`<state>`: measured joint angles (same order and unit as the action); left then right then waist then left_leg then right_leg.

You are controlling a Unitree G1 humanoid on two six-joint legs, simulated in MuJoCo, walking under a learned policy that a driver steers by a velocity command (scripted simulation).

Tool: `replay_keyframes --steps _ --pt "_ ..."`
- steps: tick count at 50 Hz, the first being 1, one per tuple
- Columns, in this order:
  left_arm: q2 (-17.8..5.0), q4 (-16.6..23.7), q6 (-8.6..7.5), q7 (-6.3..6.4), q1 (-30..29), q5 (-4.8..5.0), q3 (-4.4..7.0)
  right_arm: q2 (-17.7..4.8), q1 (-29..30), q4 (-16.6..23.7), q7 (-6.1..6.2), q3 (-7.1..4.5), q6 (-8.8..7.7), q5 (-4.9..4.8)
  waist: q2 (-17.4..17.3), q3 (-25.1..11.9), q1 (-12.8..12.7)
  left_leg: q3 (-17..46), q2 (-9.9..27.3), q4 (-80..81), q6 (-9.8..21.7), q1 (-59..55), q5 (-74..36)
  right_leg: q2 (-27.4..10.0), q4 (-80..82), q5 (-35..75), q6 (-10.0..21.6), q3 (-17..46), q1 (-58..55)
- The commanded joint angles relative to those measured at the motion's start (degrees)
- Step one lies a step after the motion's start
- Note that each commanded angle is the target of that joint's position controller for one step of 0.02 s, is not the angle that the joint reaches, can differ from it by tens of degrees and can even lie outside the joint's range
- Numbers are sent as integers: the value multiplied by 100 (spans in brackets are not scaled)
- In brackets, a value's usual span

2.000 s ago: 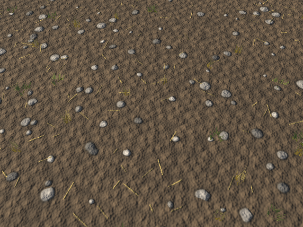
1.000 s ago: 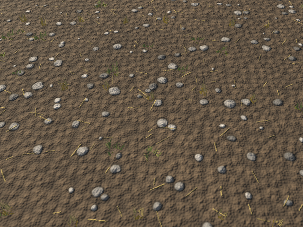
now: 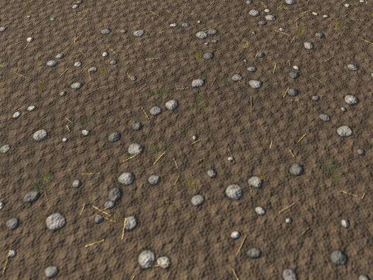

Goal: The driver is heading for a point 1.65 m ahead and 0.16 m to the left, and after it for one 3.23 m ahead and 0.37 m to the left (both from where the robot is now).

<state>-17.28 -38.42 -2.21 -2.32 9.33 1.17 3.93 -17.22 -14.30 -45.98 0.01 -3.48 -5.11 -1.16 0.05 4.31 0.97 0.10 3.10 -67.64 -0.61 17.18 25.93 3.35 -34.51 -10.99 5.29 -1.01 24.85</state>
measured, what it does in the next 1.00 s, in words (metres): walks ahead: left foot, then right foot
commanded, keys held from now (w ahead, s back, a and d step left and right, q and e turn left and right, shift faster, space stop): w+e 0.18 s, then w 0.06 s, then w+q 0.76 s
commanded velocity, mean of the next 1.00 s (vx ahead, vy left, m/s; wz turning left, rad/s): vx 0.50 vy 0.00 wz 0.08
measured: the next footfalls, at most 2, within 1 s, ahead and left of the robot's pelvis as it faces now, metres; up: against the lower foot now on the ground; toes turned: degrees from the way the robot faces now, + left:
left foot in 0.40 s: +0.41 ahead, +0.12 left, +0.00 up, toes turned -9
right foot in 0.90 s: +0.68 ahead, -0.09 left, +0.00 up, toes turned +11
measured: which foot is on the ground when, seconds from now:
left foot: up 0.00-0.38, down 0.40-0.90, up 0.92-1.00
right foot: down 0.00-0.42, up 0.44-0.88, down 0.90-1.00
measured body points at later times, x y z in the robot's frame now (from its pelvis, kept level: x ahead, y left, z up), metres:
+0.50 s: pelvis +0.29 +0.05 +0.01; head +0.32 +0.05 +0.46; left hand +0.41 +0.32 -0.11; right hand +0.41 -0.24 -0.09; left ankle +0.37 +0.12 -0.72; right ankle +0.14 -0.07 -0.64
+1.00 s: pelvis +0.57 +0.00 +0.01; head +0.59 +0.00 +0.46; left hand +0.73 +0.28 -0.06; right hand +0.65 -0.28 -0.11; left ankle +0.43 +0.11 -0.64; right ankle +0.64 -0.10 -0.72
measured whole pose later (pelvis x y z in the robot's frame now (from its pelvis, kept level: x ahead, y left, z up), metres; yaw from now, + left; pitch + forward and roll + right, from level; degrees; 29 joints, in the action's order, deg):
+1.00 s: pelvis +0.57 +0.00 +0.01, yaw +10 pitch +2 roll -1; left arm -14.8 -38.3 -6.1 -0.5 6.2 -0.2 2.9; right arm -17.3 -21.4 -44.4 1.0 -3.2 -1.4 -1.6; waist -1.9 0.5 2.6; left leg 7.0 -2.8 -62.9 1.3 19.0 25.2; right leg 2.4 -27.1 -9.5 1.1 0.3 19.4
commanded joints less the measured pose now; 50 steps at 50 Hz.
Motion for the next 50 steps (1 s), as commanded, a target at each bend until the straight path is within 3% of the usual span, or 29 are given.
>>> replay_keyframes --steps 1,2,5,9,11,14,17,18,19,20,21,22,23,24,25,26,28,32,36,39,41,43,44,45,46,47,48,49,50 --pt "-685 295 -124 70 467 -55 193 -764 307 621 32 -165 -263 121 166 -799 -168 489 364 86 70 2228 -678 -1473 1906 661 1125 2478 -2288" --pt "-646 373 -125 92 341 -103 174 -760 225 609 19 -180 -190 149 289 -764 -41 492 392 244 11 1918 -836 -1369 2033 952 1126 2333 -1910" --pt "-781 320 -163 187 428 -70 215 -532 300 642 28 -130 -42 215 228 -659 14 330 290 940 -256 1727 -1265 -1178 2178 1640 1171 1849 -1322" --pt "-880 174 -113 304 748 -16 247 -293 1207 875 -5 -15 -48 183 405 -425 -318 304 -3 2728 -397 1525 -2670 -843 2138 1009 844 1523 -1045" --pt "-872 77 -101 323 909 -10 239 -274 1491 914 -76 18 -90 126 485 -395 -469 245 -121 3313 -382 1234 -3184 -886 2133 661 745 1522 -1045" --pt "-792 -120 -107 315 1170 -9 206 -407 1635 943 -178 -2 -161 74 546 -337 -573 319 -74 3701 -198 1255 -3256 -1202 1884 493 700 1719 -1582" --pt "-849 -248 -76 308 1214 -52 225 -554 1525 960 -217 -45 -182 68 688 -219 -487 225 -66 3837 151 1336 -2489 -1560 1616 1134 596 1860 -2223" --pt "-858 -264 -56 305 1151 -52 226 -612 1314 912 -213 -75 -188 65 714 -264 -353 91 -153 3946 295 1085 -2247 -1542 1370 1787 521 1767 -2356" --pt "-796 -263 -37 308 1092 -64 197 -742 791 749 -193 -158 -195 85 606 -570 -86 -72 -330 4118 478 399 -2246 -1300 716 2797 402 1500 -2423" --pt "-649 -208 -24 326 1113 -124 121 -960 1 584 -186 -237 -205 128 329 -1289 244 384 37 3945 782 -865 -2535 -1000 -505 2875 232 1164 -2053" --pt "-360 -100 -89 327 1707 -133 14 -1485 -659 514 -202 -362 -189 186 -899 -2169 171 2508 1157 4042 1653 -2912 -2166 -239 -2512 1138 -223 683 -293" --pt "-362 -78 -171 316 1746 -112 -24 -1278 -926 339 -279 -335 -136 6 -1793 -2206 219 4507 1656 5077 2098 -3575 -662 189 -3614 -1926 -464 685 1186" --pt "-783 31 -248 283 1161 -8 58 -899 -649 412 -283 -212 -119 -79 -1066 -1400 314 4329 1583 5256 1821 -3099 172 -190 -3943 -1751 -386 962 1835" --pt "-787 148 -312 259 600 13 50 -746 -360 513 -257 -163 -72 5 -518 -884 325 3613 1339 5296 1623 -2419 -75 -399 -3799 -1318 -342 847 1849" --pt "-707 235 -367 246 291 -74 39 -682 -195 542 -243 -131 -35 66 -209 -451 239 3104 1108 5395 1577 -1799 -697 -544 -3411 -1040 -353 736 1833" --pt "-679 250 -389 249 273 -176 66 -588 -103 571 -211 -97 -31 98 -224 -425 99 2770 912 5451 1503 -1501 -1247 -711 -2952 -763 -381 749 1576" --pt "-525 255 -387 243 380 -230 53 -568 -94 595 -156 -83 -6 89 -498 -535 -48 2382 640 5560 1496 -1261 -2005 -735 -2395 -567 -522 646 1196" --pt "-296 388 -337 274 -148 -212 -26 -826 -326 498 -5 -175 37 14 -438 -435 51 1887 469 5629 1505 -836 -2730 -602 -1114 151 -831 481 1077" --pt "-186 524 -403 207 -915 -145 -73 -855 -696 355 92 -199 147 -35 -491 -370 317 1739 258 5481 1261 -544 -2573 -330 110 1343 -916 480 516" --pt "-269 622 -469 138 -1295 -88 -44 -819 -960 272 126 -200 229 -63 -502 -353 400 2079 356 5188 1197 -780 -2385 -196 553 1374 -858 575 285" --pt "-388 624 -514 117 -1293 -66 8 -833 -949 276 150 -220 276 -62 -596 -348 312 2392 452 4935 1128 -1032 -2352 -179 794 1061 -756 654 85" --pt "-552 491 -554 146 -777 -57 101 -807 -774 333 153 -234 312 -55 -714 -495 -22 2487 398 4491 989 -1019 -2727 -209 1089 855 -531 572 -680" --pt "-723 367 -570 192 -200 -108 188 -655 -677 405 131 -183 304 -26 -638 -904 -321 2285 132 3807 825 -777 -2997 -431 1154 868 -318 644 -1674" --pt "-1037 280 -562 251 718 -182 278 -361 -629 543 106 -74 279 76 -103 -1729 -715 1834 -201 2296 629 -61 -2241 -1375 965 543 68 1505 -3162" --pt "-1399 75 -464 231 1153 -202 368 26 -1452 680 102 53 228 -60 1699 -2404 -380 1076 -957 627 288 1858 625 -2632 1311 -436 990 3914 -4827" --pt "-899 93 -426 197 1075 -89 274 -542 -1430 562 119 -38 224 -125 1336 -1982 -446 1083 -442 -171 219 2593 743 -2752 1593 -1558 960 4464 -4522" --pt "-564 132 -407 211 829 -84 183 -844 -833 608 114 -133 247 -99 759 -1201 -571 1019 -257 -383 172 2756 198 -2455 1716 -1420 716 3602 -3812" --pt "-479 127 -385 208 559 -130 138 -806 -534 663 119 -147 270 -45 385 -766 -477 842 -80 -327 109 2613 -225 -2201 1841 -694 577 2866 -3143" --pt "-362 68 -372 201 395 -148 101 -735 -336 737 99 -161 273 11 362 -465 -385 802 54 -117 73 2539 -489 -1994 1983 -116 536 2374 -2660"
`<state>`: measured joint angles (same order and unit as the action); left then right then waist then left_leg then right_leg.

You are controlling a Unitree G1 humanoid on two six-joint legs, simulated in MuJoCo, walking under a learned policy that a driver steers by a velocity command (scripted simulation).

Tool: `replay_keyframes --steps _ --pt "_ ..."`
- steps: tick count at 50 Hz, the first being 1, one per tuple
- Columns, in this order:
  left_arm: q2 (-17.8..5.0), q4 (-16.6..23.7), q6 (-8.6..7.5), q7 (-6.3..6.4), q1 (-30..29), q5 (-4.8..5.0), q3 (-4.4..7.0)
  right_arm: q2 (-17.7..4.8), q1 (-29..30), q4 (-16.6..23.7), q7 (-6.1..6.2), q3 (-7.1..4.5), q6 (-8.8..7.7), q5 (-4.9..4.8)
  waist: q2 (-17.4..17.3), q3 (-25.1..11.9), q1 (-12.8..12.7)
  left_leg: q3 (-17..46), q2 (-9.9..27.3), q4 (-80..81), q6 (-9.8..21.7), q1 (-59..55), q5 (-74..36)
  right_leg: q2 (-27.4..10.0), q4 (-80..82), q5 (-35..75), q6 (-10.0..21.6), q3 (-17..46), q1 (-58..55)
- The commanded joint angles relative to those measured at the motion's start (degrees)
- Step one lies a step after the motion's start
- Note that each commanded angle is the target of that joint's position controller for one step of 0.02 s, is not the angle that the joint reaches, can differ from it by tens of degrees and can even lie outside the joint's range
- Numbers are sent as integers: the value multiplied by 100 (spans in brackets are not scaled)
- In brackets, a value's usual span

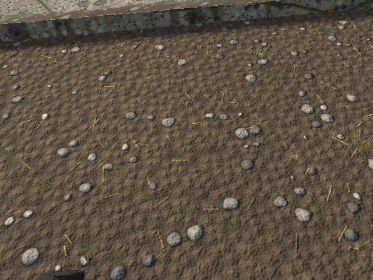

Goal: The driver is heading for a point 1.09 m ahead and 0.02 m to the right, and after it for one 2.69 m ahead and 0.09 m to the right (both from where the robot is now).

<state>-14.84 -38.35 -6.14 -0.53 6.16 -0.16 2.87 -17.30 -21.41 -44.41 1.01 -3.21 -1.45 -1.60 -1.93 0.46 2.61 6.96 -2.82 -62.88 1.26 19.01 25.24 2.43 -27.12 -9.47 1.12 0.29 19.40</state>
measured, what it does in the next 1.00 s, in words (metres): walks ahead: left foot, then right foot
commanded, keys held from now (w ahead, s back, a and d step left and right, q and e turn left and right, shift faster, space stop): w+q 0.24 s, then w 0.06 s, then w+e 0.70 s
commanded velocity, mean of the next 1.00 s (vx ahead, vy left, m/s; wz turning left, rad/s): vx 0.50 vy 0.00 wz -0.02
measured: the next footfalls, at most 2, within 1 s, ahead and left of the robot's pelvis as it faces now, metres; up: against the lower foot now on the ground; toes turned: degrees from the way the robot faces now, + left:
left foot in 0.40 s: +0.35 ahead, +0.19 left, +0.00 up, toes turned +14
right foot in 0.94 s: +0.66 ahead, -0.02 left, +0.00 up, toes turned -6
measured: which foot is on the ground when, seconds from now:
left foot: up 0.00-0.38, down 0.40-0.92, up 0.94-1.00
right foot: down 0.00-0.40, up 0.42-0.92, down 0.94-1.00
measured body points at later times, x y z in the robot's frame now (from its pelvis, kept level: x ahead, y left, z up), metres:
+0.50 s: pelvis +0.26 +0.08 -0.01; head +0.30 +0.10 +0.44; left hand +0.23 +0.36 -0.14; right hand +0.50 -0.13 -0.09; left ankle +0.31 +0.18 -0.73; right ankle +0.14 -0.10 -0.64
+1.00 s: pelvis +0.54 +0.06 -0.02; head +0.58 +0.05 +0.43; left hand +0.73 +0.32 -0.11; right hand +0.58 -0.23 -0.14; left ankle +0.35 +0.20 -0.65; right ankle +0.62 -0.01 -0.73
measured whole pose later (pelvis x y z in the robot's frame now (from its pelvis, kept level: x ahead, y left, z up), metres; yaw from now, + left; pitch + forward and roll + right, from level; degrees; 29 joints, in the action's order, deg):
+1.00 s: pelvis +0.54 +0.06 -0.02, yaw -5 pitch +1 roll +1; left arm -16.8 -41.1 -2.3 -2.6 6.8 1.4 4.0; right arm -16.6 -16.0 -47.3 0.5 -3.8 -3.5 -0.9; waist 0.2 4.1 1.0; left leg -4.2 2.5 -60.4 -1.4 9.5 29.4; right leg 2.5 -37.2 -11.4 6.3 -2.7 27.6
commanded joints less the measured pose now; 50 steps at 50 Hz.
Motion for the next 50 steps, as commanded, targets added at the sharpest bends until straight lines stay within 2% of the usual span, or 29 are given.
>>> replay_keyframes --steps 1,3,5,8,11,15,17,18,19,20,21,22,23,24,25,26,28,31,36,39,41,42,44,45,46,47,48,49,50 --pt "-546 17 13 26 626 -58 177 -625 388 618 -41 -194 -71 35 711 14 -423 80 786 -466 -120 2143 -584 -1740 1389 70 887 1817 -1765" --pt "-557 -81 -28 14 584 -25 196 -374 421 696 -90 -150 -11 -11 836 69 -343 -77 895 -252 -155 2013 -730 -1635 1648 431 929 1285 -1436" --pt "-721 -194 -62 16 597 6 253 -273 651 847 -117 -115 19 26 716 147 -331 -121 971 122 -226 2159 -997 -1699 1835 806 1037 925 -1349" --pt "-911 -313 -47 29 592 -3 306 -228 954 962 -197 -72 -15 34 568 142 -385 -209 998 965 -240 2146 -1859 -1632 1893 1364 1006 281 -1452" --pt "-1052 -437 5 56 730 34 324 -169 1511 1108 -305 -22 -82 33 472 241 -589 -491 881 1920 -142 1844 -2646 -1538 1876 1549 849 -283 -1511" --pt "-1234 -717 107 35 1184 162 360 -171 2086 1400 -394 -2 -92 32 442 396 -695 -679 693 2627 114 1679 -2300 -1776 1711 1871 752 -465 -2030" --pt "-1364 -857 177 24 1298 226 372 -297 2023 1459 -394 -58 -100 83 548 299 -484 -856 420 2892 329 1179 -1664 -1884 1268 3207 730 -458 -2253" --pt "-1437 -912 219 32 1266 249 369 -478 1600 1371 -374 -151 -99 112 616 19 -153 -994 237 3094 458 484 -1547 -1831 665 4103 658 -531 -2261" --pt "-1369 -958 251 47 1244 256 308 -735 722 1101 -327 -297 -98 115 554 -462 346 -1111 75 3430 623 -852 -1947 -1615 -348 4400 511 -718 -1873" --pt "-1105 -881 217 50 1294 138 169 -1149 -254 871 -225 -443 -63 154 218 -1182 746 -253 842 3150 887 -2741 -2353 -1352 -1930 2872 301 -732 -575" --pt "-314 -734 122 -47 2036 48 -102 -1700 -389 833 -174 -495 -78 193 -1278 -2150 233 2688 2613 3583 1895 -4526 -1589 -294 -4137 -2072 -64 -433 1577" --pt "-963 -880 27 -65 1565 220 67 -1139 -524 897 -186 -365 -112 191 -553 -2473 648 3272 2674 4171 1828 -4254 -1221 -269 -4797 -2543 -21 662 1891" --pt "-1192 -623 2 -70 991 384 161 -969 -201 811 -196 -280 -159 207 -490 -1417 573 2209 2452 4303 1518 -3519 -1549 -507 -4874 -2141 21 595 2343" --pt "-1067 -577 3 -30 802 329 132 -796 174 761 -198 -232 -199 180 -297 -882 329 1496 2185 4431 1322 -2745 -1920 -783 -4499 -1609 14 463 2276" --pt "-1015 -612 48 -2 763 213 151 -568 504 745 -215 -176 -234 185 -297 -515 126 977 1965 4624 1206 -2108 -2201 -934 -4194 -1258 -37 419 2086" --pt "-946 -700 141 3 1002 200 168 -426 710 754 -223 -142 -289 224 -425 -402 -98 591 1828 4872 1127 -1620 -2308 -1065 -4067 -937 -73 487 1659" --pt "-672 -819 314 23 1254 217 135 -347 877 662 -233 -159 -419 233 -317 -279 -289 183 1790 5287 1164 -1147 -2399 -1090 -3954 -636 -155 480 1337" --pt "-543 -709 423 57 950 190 132 -423 894 455 -174 -209 -512 283 -167 90 -328 -463 1760 5569 1099 -1029 -2733 -1088 -3436 -4 -254 633 1766" --pt "-377 -483 356 -97 183 132 55 -610 750 230 -69 -263 -478 248 -55 357 -83 -1375 1604 5712 868 -1280 -2877 -945 -1777 1375 -187 276 1757" --pt "-343 -228 352 -198 -351 127 13 -744 439 34 -38 -318 -386 171 46 553 128 -1581 1799 5610 828 -1827 -3017 -892 -1207 1310 -37 56 1953" --pt "-385 -60 356 -267 -561 128 18 -816 326 -67 -29 -353 -290 106 18 596 156 -1675 1925 5366 765 -2296 -3382 -828 -994 931 101 -89 2103" --pt "-421 9 360 -300 -585 129 34 -866 332 -93 -18 -371 -240 80 -27 562 110 -1737 1966 5163 713 -2472 -3858 -751 -924 672 188 -197 2046" --pt "-593 61 389 -330 -320 136 128 -1032 442 -73 27 -413 -146 52 -237 217 -141 -1886 1957 4402 576 -2666 -5799 -386 -945 82 410 -552 1423" --pt "-754 -16 409 -321 159 152 227 -1091 515 -50 52 -424 -90 40 -314 -93 -435 -1959 1894 3654 489 -2616 -6587 -143 -960 -161 551 -706 784" --pt "-1022 -214 417 -269 1001 169 393 -1080 625 -17 72 -402 -53 13 -226 -536 -923 -2097 1687 2499 308 -2186 -6584 112 -614 83 757 -733 -439" --pt "-1515 -415 480 -150 1900 176 601 -902 538 66 97 -319 -97 107 327 -1054 -1278 -2095 1420 788 26 -868 -4936 -345 -399 171 1072 277 -2161" --pt "-2077 -367 446 -110 1724 225 674 -13 -57 354 -10 -46 -260 299 1801 -1494 -518 -1520 173 -1217 -368 1772 600 -1802 136 -826 2205 3563 -3995" --pt "-1611 -192 354 -140 1839 166 528 -430 553 401 -93 -78 -498 81 1042 -2098 -947 -195 85 -1768 -247 2409 908 -2121 983 -1430 2333 4745 -4310" --pt "-1306 -212 275 -148 1635 115 442 -703 1118 579 -142 -149 -629 -127 781 -1288 -1016 -134 373 -1610 -86 2829 359 -1997 1128 -1013 2024 3936 -3791"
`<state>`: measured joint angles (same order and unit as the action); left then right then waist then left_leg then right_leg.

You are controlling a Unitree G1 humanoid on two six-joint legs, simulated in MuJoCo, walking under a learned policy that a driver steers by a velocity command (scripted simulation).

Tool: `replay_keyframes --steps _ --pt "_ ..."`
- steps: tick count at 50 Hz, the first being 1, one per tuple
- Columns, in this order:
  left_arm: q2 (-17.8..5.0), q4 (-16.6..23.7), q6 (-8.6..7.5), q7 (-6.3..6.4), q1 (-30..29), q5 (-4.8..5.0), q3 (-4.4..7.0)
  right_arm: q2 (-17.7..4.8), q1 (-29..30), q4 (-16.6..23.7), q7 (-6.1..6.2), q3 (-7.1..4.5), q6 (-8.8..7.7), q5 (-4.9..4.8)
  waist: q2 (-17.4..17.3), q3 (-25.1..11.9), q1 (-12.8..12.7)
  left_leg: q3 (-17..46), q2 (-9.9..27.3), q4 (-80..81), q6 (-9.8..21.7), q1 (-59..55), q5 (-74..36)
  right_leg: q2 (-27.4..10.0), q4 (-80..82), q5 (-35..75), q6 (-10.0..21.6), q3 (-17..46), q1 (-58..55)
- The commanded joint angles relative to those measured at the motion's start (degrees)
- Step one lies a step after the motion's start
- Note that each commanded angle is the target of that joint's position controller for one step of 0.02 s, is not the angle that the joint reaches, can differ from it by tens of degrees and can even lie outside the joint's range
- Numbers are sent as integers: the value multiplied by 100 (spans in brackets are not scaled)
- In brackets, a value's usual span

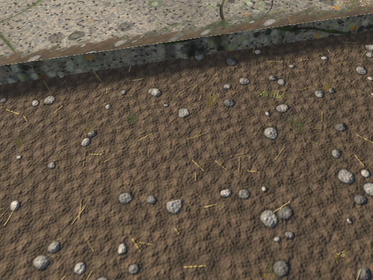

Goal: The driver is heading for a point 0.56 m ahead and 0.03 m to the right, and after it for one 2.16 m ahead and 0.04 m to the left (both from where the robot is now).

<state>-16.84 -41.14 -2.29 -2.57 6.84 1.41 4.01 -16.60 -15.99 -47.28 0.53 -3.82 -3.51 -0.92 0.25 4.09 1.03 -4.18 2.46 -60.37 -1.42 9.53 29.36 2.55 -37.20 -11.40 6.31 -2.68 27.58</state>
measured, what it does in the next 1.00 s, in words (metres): walks ahead: left foot, then right foot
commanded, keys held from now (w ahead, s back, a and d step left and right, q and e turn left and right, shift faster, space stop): w+e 0.40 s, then w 0.14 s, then q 0.46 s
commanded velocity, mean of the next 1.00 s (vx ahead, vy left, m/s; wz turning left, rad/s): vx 0.37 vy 0.00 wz -0.20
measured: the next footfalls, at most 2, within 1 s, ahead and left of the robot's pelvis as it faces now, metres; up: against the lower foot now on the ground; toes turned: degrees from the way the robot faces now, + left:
left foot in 0.40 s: +0.44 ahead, +0.10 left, +0.00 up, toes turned -18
right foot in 0.82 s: +0.55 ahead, -0.17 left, +0.00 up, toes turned -11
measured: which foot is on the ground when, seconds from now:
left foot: up 0.00-0.38, down 0.40-0.84, up 0.86-1.00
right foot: down 0.00-0.40, up 0.42-0.80, down 0.82-1.00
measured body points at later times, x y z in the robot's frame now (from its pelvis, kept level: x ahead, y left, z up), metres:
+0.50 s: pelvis +0.30 +0.03 +0.01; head +0.32 +0.02 +0.46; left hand +0.43 +0.29 -0.11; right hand +0.41 -0.27 -0.07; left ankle +0.40 +0.11 -0.72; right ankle +0.13 -0.06 -0.64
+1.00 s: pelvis +0.45 -0.05 +0.02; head +0.49 -0.07 +0.47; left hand +0.69 +0.17 -0.06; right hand +0.49 -0.35 -0.11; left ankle +0.44 +0.10 -0.64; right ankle +0.51 -0.17 -0.72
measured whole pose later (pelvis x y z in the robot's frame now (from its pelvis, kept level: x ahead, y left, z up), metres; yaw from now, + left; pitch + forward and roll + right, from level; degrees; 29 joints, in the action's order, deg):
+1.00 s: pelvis +0.45 -0.05 +0.02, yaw -8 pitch +2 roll +0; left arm -13.7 -38.8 -0.9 0.9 4.5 -1.4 2.2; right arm -18.9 -14.2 -45.4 2.2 -4.4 2.2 -1.1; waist -2.0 2.6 1.8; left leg 2.0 0.3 -63.4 -4.7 28.3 28.4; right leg -0.9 -26.1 -7.3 1.6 -2.6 20.6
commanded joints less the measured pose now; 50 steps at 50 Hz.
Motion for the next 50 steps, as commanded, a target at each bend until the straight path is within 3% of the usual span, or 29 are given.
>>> replay_keyframes --steps 1,2,3,7,11,14,17,19,20,21,22,23,24,25,26,27,29,31,33,37,40,41,42,43,44,45,47,48,50 --pt "-958 105 -153 62 1229 -19 284 -722 659 876 -64 -65 -493 -132 127 -1168 -603 962 106 -1355 260 3601 -551 -1762 2101 -260 1300 3551 -3804" --pt "-758 177 -156 78 858 -19 225 -748 659 810 -24 -99 -499 32 -10 -840 -370 937 269 -855 218 3247 -810 -1546 2137 409 1172 3005 -3045" --pt "-632 282 -165 110 657 -99 172 -789 552 781 -22 -136 -445 98 119 -761 -178 983 376 -617 175 2820 -1006 -1397 2241 943 1139 2696 -2537" --pt "-835 311 -178 235 704 -70 218 -519 646 863 -21 -84 -225 182 117 -509 -44 745 309 485 -185 2503 -1546 -1109 2486 1853 1110 2007 -1622" --pt "-941 224 -102 341 994 -21 256 -281 1523 1084 -72 32 -236 153 360 -353 -387 642 -47 2313 -310 2037 -3138 -663 2386 1241 699 1589 -1212" --pt "-949 113 -49 355 1302 15 266 -392 1922 1218 -141 11 -290 54 446 -344 -554 734 -218 2917 -270 1781 -3470 -801 2189 739 587 1942 -1384" --pt "-887 89 -2 389 1355 13 265 -626 1843 1225 -197 -75 -367 35 578 -376 -431 928 -214 3242 -74 1673 -2971 -1032 1667 591 470 2483 -1931" --pt "-814 140 30 388 1203 -12 252 -757 1247 1069 -178 -165 -425 43 703 -539 -79 798 -245 3482 160 924 -2676 -948 1151 916 314 2601 -1956" --pt "-582 196 19 365 1178 -45 166 -935 633 955 -140 -250 -456 116 572 -1021 225 960 34 3495 391 -131 -2621 -638 294 1054 131 2364 -1716" --pt "-228 285 8 358 1339 -175 26 -1246 -248 867 -98 -314 -446 180 -189 -1904 486 1998 1035 3411 719 -1592 -2236 -222 -1336 -98 -95 1777 -1029" --pt "-23 411 -55 349 2194 59 -40 -1605 -576 598 -169 -405 -372 217 -2282 -2293 23 4870 2073 4170 1643 -2931 -679 391 -3003 -2325 -411 1269 970" --pt "-621 167 -59 370 2099 115 49 -983 -391 697 -208 -273 -365 78 -1380 -1761 188 5014 1984 4443 1524 -2601 535 -37 -3616 -2035 -475 1504 1534" --pt "-860 236 -48 359 1449 65 114 -671 -150 718 -190 -186 -334 61 -815 -1074 330 4042 1728 4470 1305 -1939 223 -193 -3695 -1504 -495 1351 1641" --pt "-793 312 -47 369 1084 -6 104 -608 96 737 -193 -139 -300 122 -385 -743 253 3372 1488 4515 1220 -1312 -567 -361 -3578 -1160 -513 1169 1471" --pt "-713 396 -78 353 830 -73 108 -518 219 679 -188 -107 -281 147 -326 -456 190 2910 1302 4611 1257 -852 -1253 -495 -3265 -923 -514 1158 1411" --pt "-607 423 -90 316 833 -55 99 -461 256 641 -172 -71 -293 186 -479 -422 61 2547 1152 4712 1232 -567 -1709 -631 -3024 -773 -496 1124 1153" --pt "-389 448 -94 304 839 -107 48 -425 276 540 -184 -36 -316 135 -600 -399 -95 2103 1004 4725 1369 -293 -3566 -663 -2461 -908 -604 828 852" --pt "-172 529 -113 318 656 -206 -40 -610 282 439 -166 -66 -294 89 -522 -479 -142 1688 969 4621 1501 -151 -5327 -621 -1619 -865 -778 599 610" --pt "-54 537 -142 294 446 -209 -113 -862 286 373 -108 -139 -189 34 -574 -685 -87 1307 788 4539 1405 7 -5774 -482 -748 -165 -861 443 65" --pt "-274 614 -122 260 -88 -152 -56 -991 -57 194 -31 -183 12 -63 -659 -760 74 1358 677 4224 1164 -61 -5162 -148 286 808 -859 487 -454" --pt "-486 557 -156 278 124 -188 54 -944 122 248 41 -176 100 -111 -651 -801 -216 1697 577 3669 863 101 -4135 -145 1234 1409 -624 579 -1280" --pt "-676 524 -173 320 301 -248 122 -763 65 275 47 -129 94 -81 -504 -926 -279 1632 307 3236 644 343 -3674 -435 1499 2037 -440 710 -1876" --pt "-1075 555 -151 410 695 -357 208 -431 79 445 41 -22 62 64 240 -1463 -379 1332 -120 2063 359 1058 -2174 -1512 1207 3948 -44 1529 -2973" --pt "-1160 606 -22 430 756 -383 215 -100 -868 366 41 86 67 79 1469 -2143 -94 934 -617 617 59 2096 1210 -2834 942 5160 874 2658 -3954" --pt "-870 567 71 389 797 -283 175 -619 -941 283 57 -36 155 -26 1244 -2223 -225 989 -397 -177 -90 2376 1222 -2829 1279 3795 1073 2966 -3589" --pt "-633 589 97 376 558 -219 105 -868 -582 323 99 -141 265 -63 874 -1652 -224 920 -236 -593 -177 2679 837 -2435 1481 2700 883 2534 -3188" --pt "-448 596 114 361 -60 -209 29 -856 -380 333 209 -211 528 -23 728 -1079 -46 876 -5 -734 -346 2621 173 -2036 1855 1554 653 1838 -2215" --pt "-519 559 113 361 -247 -262 50 -766 -397 376 225 -208 623 -7 827 -907 57 789 15 -759 -411 2307 -98 -1905 2040 1392 649 1524 -1670" --pt "-512 479 94 388 -365 -318 67 -587 -351 490 221 -192 680 -2 870 -793 107 612 14 -471 -435 2019 -440 -1759 2223 1243 683 1037 -1298"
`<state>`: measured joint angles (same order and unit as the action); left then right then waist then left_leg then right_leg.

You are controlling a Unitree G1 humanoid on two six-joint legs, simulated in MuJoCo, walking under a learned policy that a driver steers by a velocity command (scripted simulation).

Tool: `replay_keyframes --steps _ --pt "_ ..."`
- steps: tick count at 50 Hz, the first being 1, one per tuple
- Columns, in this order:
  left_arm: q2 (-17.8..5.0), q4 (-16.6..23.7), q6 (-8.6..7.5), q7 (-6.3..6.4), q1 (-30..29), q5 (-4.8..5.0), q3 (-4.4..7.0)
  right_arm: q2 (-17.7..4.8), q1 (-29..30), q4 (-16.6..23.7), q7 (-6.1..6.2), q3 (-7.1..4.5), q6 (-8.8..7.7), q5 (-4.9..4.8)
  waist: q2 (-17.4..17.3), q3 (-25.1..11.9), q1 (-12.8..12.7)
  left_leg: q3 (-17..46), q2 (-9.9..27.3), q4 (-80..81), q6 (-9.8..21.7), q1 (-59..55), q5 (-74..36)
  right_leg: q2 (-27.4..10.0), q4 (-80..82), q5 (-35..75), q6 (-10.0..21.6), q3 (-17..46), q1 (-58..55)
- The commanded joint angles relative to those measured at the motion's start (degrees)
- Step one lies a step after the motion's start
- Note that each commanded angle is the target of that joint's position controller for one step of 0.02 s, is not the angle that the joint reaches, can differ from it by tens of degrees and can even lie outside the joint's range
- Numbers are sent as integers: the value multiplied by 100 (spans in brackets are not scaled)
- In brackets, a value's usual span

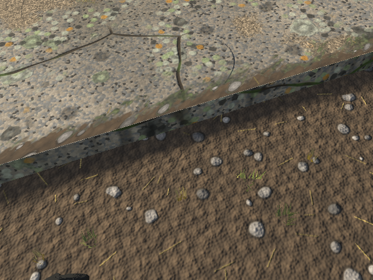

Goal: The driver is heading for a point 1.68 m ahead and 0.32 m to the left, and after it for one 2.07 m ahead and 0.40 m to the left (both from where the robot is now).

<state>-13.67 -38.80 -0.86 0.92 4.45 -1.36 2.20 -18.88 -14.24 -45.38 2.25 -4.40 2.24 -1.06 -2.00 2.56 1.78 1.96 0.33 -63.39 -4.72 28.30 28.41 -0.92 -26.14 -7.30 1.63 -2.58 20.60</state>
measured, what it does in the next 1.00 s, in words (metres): steps on the spot, turning left: left foot, then right foot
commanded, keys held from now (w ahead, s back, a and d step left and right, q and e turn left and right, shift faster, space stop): q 0.60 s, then no key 0.08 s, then e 0.32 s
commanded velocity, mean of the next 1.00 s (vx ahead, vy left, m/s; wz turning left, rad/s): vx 0.02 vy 0.00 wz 0.35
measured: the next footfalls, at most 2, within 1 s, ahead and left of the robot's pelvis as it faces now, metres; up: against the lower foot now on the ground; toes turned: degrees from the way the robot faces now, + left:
left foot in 0.24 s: +0.03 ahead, +0.16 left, +0.00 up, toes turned +15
right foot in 0.72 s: +0.12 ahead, -0.07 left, +0.00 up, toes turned +28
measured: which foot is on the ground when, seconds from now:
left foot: up 0.00-0.22, down 0.24-1.00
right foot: down 0.00-0.24, up 0.26-0.70, down 0.72-1.00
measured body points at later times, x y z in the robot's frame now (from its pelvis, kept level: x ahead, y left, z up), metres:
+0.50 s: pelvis +0.02 +0.05 +0.01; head +0.05 +0.09 +0.46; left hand +0.08 +0.37 -0.11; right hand +0.23 -0.19 -0.07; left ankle +0.01 +0.13 -0.74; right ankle +0.07 -0.11 -0.67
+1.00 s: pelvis +0.04 +0.02 +0.00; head +0.06 +0.02 +0.45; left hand +0.08 +0.32 -0.11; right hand +0.27 -0.20 -0.10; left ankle -0.01 +0.14 -0.74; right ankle +0.09 -0.09 -0.74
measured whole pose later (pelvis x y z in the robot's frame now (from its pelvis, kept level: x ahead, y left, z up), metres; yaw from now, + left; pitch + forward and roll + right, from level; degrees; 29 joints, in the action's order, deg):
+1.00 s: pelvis +0.04 +0.02 +0.00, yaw +20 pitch +0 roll +0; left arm -15.5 -44.7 -0.1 -0.1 8.2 0.9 1.9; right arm -16.9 -9.4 -41.0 2.2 -3.6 1.1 0.9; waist -0.5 2.7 -0.5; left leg 4.7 -0.7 -29.0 -1.6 13.0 15.9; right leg 3.6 -30.1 -14.7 0.8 7.6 14.9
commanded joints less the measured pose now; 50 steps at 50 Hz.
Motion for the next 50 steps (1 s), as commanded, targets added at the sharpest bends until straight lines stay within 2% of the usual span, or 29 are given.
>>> replay_keyframes --steps 1,4,8,10,11,12,13,14,15,16,17,18,20,25,28,32,34,35,36,37,38,39,40,41,42,44,46,48,50 --pt "-838 200 -54 64 -117 -34 258 -305 -421 374 34 -124 106 20 1076 -643 5 -30 264 75 -97 121 -465 -1439 1140 845 1184 903 -631" --pt "-959 95 -27 120 -140 15 312 -186 -69 591 -72 -54 90 49 983 -773 -97 -115 388 983 2 -222 -760 -1549 1104 970 1232 607 -754" --pt "-1213 -52 45 87 -48 102 398 -360 115 773 -222 -80 110 37 997 -830 -155 -351 333 1831 224 -696 -850 -1774 936 1002 1165 479 -954" --pt "-1283 -115 79 77 -118 213 423 -387 -21 766 -285 -115 126 41 955 -801 1 -515 231 2651 435 -1120 -1227 -1755 620 827 922 326 -949" --pt "-1228 -181 96 78 -58 265 419 -422 -169 709 -293 -150 125 57 864 -800 72 -578 94 3169 590 -1505 -1572 -1620 311 488 686 153 -798" --pt "-1041 -327 118 63 231 259 387 -609 -319 675 -259 -223 122 93 438 -706 69 -253 126 3757 811 -1954 -2130 -1343 -312 -144 268 -166 -407" --pt "-693 -255 127 19 407 30 299 -1286 -389 781 -140 -382 112 103 -1301 -625 -152 1646 1496 4237 1381 -2639 -4003 -574 -2027 -1864 -390 -838 887" --pt "-798 34 118 83 -162 -16 319 -1526 -242 980 -165 -384 20 270 -1643 -529 107 2826 2247 4524 2414 -2241 -4202 140 -3221 -3148 -588 -125 1808" --pt "-995 39 130 115 -394 54 386 -1264 -198 985 -204 -320 -108 334 -960 -625 205 2476 1981 4590 2397 -2148 -3808 31 -3832 -2905 -506 422 1845" --pt "-1003 -17 149 140 -259 129 416 -1135 61 983 -193 -287 -198 261 -758 -569 3 2040 1668 4526 2075 -2116 -3550 -41 -3914 -2374 -427 564 1884" --pt "-1003 -175 168 191 -67 104 443 -958 329 1029 -167 -250 -217 145 -490 -608 -123 1801 1429 4458 1793 -2152 -3296 -99 -3837 -1993 -433 631 1877" --pt "-1051 -217 177 223 7 65 468 -843 496 1066 -130 -200 -207 67 -543 -621 -189 1675 1334 4424 1695 -2098 -3462 -90 -3834 -1722 -479 644 1793" --pt "-971 -242 141 196 113 98 463 -739 462 1104 -71 -146 -179 88 -565 -812 -242 1562 1172 4372 1707 -2094 -3810 41 -3897 -1398 -559 635 1520" --pt "-792 -167 83 140 -125 147 377 -874 297 1141 17 -209 -114 58 -586 -795 -79 1828 1048 4292 1723 -2332 -3257 157 -2462 -1156 -689 748 1302" --pt "-830 -155 47 77 -148 171 367 -950 352 1196 -5 -244 -67 75 -697 -710 -38 2136 1007 4287 1779 -2002 -2912 249 -1851 -1270 -682 781 808" --pt "-919 -204 -35 -22 61 210 376 -895 511 1255 -61 -228 -17 60 -768 -810 -50 2502 979 4086 1757 -1988 -3289 289 -1149 -1348 -576 754 238" --pt "-877 -259 -79 -84 268 199 364 -807 628 1256 -57 -181 16 20 -723 -871 -182 2507 848 3845 1610 -1943 -3485 270 -312 -855 -450 643 -281" --pt "-845 -326 -102 -115 452 162 348 -689 652 1234 -40 -127 30 -1 -637 -893 -302 2348 714 3714 1403 -1805 -3229 169 429 -94 -336 582 -762" --pt "-978 -308 -110 -117 465 57 344 -432 396 1167 -32 -40 11 72 -255 -961 -194 2057 444 3437 1073 -1473 -2400 -377 707 555 -139 1047 -1311" --pt "-1236 -195 -90 -98 233 -46 326 -115 -29 1094 -50 69 -35 248 1012 -975 205 1277 -279 2608 718 -986 -612 -1329 824 1739 323 2142 -1644" --pt "-915 -223 -113 -124 2 -196 184 -304 155 1176 -32 11 -75 256 1569 -669 236 945 -357 2512 424 -899 396 -1804 958 1631 1173 2845 -844" --pt "-644 -133 -161 -159 -315 -133 86 -543 169 1033 -12 -39 -88 295 1229 -520 191 868 -75 2321 222 -1142 222 -1594 1042 1091 1224 2656 -672" --pt "-669 -191 -165 -165 -378 -36 85 -483 266 970 -18 -45 -111 297 1166 -472 180 737 -45 2735 163 -1176 -320 -1216 943 684 952 2349 -791" --pt "-855 -226 -144 -152 -338 80 123 -343 370 875 -12 -25 -123 304 1106 -418 115 642 -42 3307 121 -1330 -918 -895 814 428 701 2076 -876" --pt "-1012 -258 -120 -124 -256 162 158 -321 477 870 -20 -22 -142 308 1105 -357 33 625 -36 3687 97 -1543 -1554 -777 720 467 557 2039 -845" --pt "-1276 -299 -80 -93 28 169 216 -418 577 868 -22 -48 -166 229 976 -377 -58 457 -75 3754 136 -1858 -1953 -612 629 495 437 2065 -753" --pt "-1328 -231 -68 -111 177 193 242 -604 457 786 21 -114 -157 167 793 -451 -186 285 -101 3389 255 -1876 -1746 -506 594 343 454 2128 -615" --pt "-1314 -163 -20 -84 0 251 256 -420 376 770 24 -112 -177 192 904 -433 -77 186 -150 3389 299 -1712 -1541 -495 419 279 538 2238 -604" --pt "-1296 -97 64 -34 32 269 283 -405 365 753 16 -147 -216 183 732 -475 -112 148 -136 3365 339 -1738 -1684 -439 221 564 596 2335 -509"
Velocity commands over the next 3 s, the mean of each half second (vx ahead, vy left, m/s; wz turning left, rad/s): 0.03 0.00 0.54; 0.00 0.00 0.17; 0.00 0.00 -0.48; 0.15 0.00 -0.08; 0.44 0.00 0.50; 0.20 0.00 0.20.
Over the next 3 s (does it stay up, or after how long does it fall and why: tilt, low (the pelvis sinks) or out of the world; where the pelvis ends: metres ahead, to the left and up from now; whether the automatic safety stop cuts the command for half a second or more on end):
stays up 0.49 0.08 0.00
